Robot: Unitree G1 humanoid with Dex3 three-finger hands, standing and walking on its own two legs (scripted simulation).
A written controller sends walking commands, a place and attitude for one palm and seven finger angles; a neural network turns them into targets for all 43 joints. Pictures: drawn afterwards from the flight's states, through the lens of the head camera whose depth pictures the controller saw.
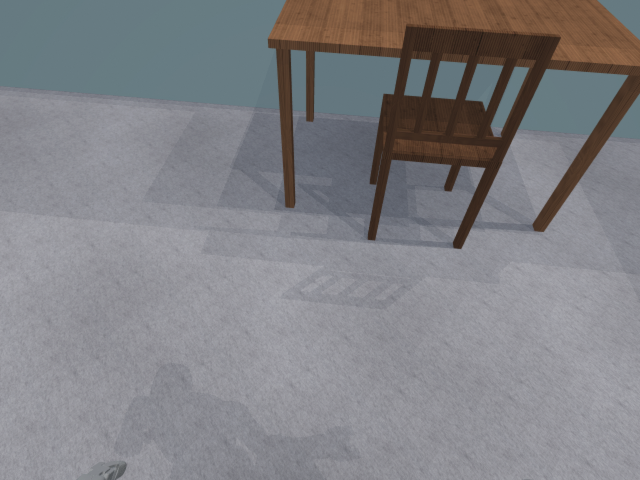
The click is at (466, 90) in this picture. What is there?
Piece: chair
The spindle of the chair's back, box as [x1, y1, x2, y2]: [445, 55, 479, 135]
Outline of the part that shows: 479,56 469,55 446,128 446,135 453,134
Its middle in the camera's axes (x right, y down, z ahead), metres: +0.41 -0.42 +1.14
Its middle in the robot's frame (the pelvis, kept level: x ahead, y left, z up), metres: +1.15 -0.36 -0.10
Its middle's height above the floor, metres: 0.67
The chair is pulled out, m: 0.00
